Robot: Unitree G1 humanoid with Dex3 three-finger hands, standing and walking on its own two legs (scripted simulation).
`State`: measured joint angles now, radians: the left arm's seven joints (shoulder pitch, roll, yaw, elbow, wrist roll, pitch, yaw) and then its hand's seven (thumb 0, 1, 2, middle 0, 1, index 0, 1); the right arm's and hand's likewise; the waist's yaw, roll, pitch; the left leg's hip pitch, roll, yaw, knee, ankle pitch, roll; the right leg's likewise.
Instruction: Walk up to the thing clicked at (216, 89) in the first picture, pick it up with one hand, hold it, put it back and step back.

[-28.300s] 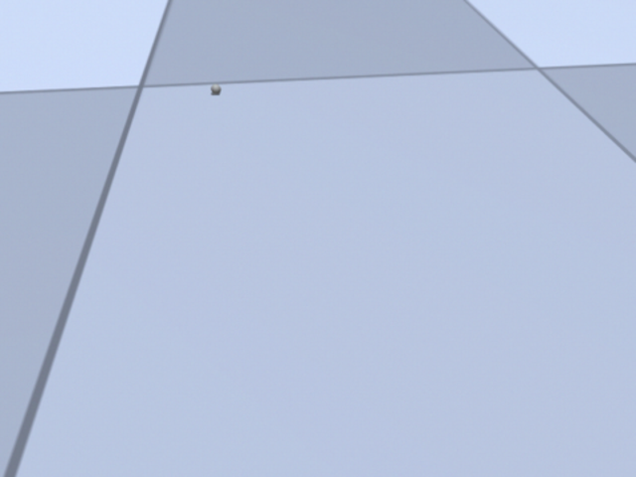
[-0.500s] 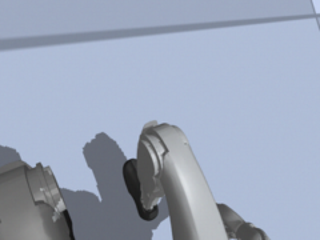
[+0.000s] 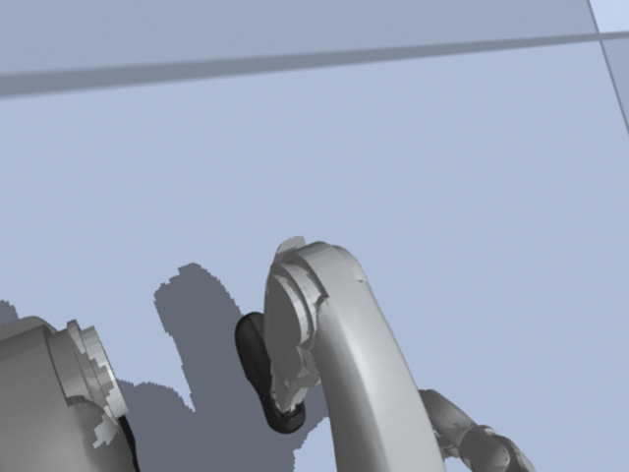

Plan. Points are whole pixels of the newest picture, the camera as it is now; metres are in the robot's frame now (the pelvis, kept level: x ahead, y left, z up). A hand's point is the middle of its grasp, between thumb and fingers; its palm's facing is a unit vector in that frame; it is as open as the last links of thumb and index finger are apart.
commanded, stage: open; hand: left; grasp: from above
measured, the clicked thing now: out of the picture +0.44 +0.36 -0.27
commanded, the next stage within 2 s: withdraw in 0.76 s
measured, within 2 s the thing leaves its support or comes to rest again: neither
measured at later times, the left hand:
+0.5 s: hand out of the picture +0.42 +0.34 -0.24, palm faces -0.44 -0.17 -0.88, open 12.6 cm
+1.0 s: hand out of the picture +0.43 +0.35 -0.24, palm faces -0.39 -0.16 -0.90, open 13.9 cm
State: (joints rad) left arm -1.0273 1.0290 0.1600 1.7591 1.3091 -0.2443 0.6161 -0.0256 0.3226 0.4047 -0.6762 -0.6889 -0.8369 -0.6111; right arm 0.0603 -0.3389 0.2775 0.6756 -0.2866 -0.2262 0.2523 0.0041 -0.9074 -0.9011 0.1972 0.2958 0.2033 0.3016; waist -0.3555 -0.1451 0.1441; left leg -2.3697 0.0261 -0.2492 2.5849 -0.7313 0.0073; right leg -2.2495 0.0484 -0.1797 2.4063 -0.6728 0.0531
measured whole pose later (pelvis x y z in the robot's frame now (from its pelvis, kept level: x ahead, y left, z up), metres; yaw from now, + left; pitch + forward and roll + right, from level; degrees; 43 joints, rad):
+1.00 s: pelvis +0.00 +0.00 +0.00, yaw +0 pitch +28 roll -15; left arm -0.98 1.02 0.17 1.63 1.31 -0.27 0.60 0.00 -0.47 0.96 -0.08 -1.03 -0.10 -1.01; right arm 0.09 -0.33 0.28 0.67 -0.28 -0.22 0.25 0.00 -0.90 -0.90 0.20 0.30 0.20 0.30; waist -0.34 -0.14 0.14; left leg -2.36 0.03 -0.26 2.58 -0.74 0.00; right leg -2.24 0.05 -0.19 2.40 -0.68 0.05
